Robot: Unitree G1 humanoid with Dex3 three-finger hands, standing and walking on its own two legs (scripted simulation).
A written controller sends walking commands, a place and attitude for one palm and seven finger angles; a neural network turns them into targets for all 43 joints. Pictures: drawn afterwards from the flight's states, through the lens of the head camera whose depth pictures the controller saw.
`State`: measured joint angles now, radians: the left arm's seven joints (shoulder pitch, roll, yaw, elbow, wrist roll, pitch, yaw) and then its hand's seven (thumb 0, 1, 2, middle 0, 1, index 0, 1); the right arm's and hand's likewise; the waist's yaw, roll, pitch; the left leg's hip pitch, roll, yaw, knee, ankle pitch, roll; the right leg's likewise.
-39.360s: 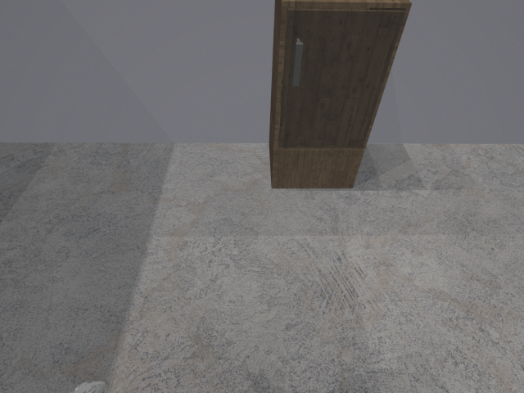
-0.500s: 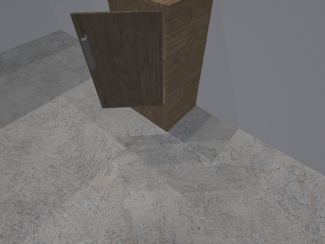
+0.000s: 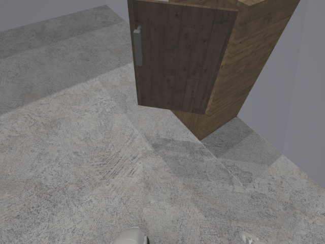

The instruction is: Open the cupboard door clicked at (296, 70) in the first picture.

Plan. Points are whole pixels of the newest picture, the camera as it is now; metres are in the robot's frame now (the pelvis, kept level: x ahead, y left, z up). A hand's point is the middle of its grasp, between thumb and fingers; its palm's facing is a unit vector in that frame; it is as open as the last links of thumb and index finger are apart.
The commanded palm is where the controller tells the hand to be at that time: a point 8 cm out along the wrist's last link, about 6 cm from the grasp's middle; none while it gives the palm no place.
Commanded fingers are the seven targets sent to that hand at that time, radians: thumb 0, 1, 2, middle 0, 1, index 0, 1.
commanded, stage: take the last steps up to it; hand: left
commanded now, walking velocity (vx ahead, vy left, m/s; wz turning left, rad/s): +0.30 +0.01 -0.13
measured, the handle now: (139, 46) +0.84 +0.20 -0.02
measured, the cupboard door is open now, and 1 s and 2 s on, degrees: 45 45 45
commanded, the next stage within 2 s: come to a stop and stand still in 0.56 s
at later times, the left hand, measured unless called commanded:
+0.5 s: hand (122, 170) +0.33 +0.17 -0.13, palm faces -0.13 -0.97 -0.20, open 7.4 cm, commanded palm none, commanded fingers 0.00 0.90 0.90 -0.20 -0.30 -0.20 -0.30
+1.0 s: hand (115, 184) +0.29 +0.19 -0.16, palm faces -0.03 -0.99 -0.16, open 7.4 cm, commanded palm none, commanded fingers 0.00 0.90 0.90 -0.20 -0.30 -0.20 -0.30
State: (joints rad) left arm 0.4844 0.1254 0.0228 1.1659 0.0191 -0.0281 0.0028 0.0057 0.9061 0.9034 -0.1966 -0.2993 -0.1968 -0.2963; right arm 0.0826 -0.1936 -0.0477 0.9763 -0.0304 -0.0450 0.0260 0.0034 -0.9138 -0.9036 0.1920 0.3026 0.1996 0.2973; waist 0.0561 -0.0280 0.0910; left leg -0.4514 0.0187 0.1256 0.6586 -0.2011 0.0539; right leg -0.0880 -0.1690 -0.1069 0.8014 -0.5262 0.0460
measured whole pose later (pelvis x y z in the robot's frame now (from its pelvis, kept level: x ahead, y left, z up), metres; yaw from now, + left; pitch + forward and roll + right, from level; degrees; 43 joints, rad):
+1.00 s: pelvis +0.27 +0.01 +0.02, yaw -6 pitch +0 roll +0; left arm 0.25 0.18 0.03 1.07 0.01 0.05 0.03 0.00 0.91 0.90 -0.19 -0.30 -0.19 -0.30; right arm 0.14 -0.14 -0.02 1.03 -0.02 0.00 -0.04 0.01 -0.93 -0.90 0.19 0.30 0.20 0.30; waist 0.03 -0.05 0.06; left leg -0.31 0.02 0.10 0.52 -0.21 0.04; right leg -0.26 -0.04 -0.06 0.73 -0.49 0.01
